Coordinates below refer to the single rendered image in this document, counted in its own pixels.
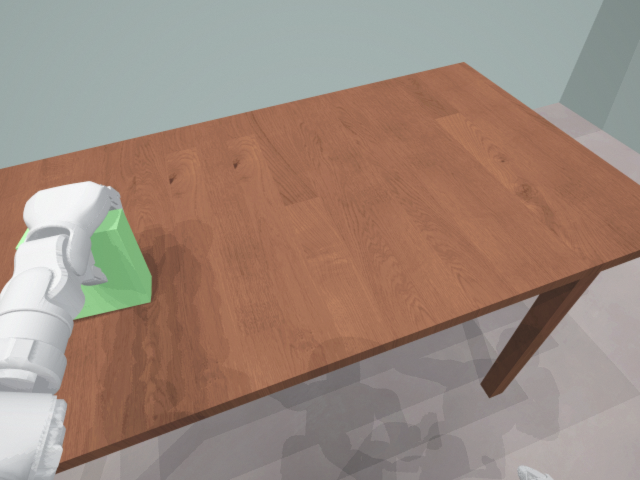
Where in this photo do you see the left robot hand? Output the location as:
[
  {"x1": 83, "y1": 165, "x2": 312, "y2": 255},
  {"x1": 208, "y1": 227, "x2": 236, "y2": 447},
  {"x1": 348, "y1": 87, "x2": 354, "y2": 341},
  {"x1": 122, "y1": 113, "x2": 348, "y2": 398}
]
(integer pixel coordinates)
[{"x1": 23, "y1": 181, "x2": 125, "y2": 286}]

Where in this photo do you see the table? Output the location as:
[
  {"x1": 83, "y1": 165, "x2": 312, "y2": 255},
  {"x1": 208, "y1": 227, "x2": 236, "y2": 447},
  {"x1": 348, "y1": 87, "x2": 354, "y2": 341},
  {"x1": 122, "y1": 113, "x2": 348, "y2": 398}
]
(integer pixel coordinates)
[{"x1": 0, "y1": 62, "x2": 640, "y2": 474}]

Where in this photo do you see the left robot forearm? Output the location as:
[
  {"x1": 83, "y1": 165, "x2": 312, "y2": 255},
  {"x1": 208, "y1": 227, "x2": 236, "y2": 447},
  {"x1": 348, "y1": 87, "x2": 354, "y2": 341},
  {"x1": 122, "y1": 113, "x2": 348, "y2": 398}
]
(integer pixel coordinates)
[{"x1": 0, "y1": 221, "x2": 91, "y2": 395}]

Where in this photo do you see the sponge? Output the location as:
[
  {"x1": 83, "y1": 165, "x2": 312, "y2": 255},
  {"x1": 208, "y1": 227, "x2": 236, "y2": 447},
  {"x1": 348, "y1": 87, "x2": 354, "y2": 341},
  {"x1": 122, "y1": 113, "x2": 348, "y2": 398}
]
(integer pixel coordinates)
[{"x1": 16, "y1": 209, "x2": 152, "y2": 320}]

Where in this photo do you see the robot left upper arm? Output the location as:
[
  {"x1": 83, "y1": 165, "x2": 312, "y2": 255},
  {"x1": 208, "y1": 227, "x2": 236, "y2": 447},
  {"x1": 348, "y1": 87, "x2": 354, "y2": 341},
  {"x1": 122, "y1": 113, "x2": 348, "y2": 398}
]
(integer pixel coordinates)
[{"x1": 0, "y1": 391, "x2": 67, "y2": 480}]

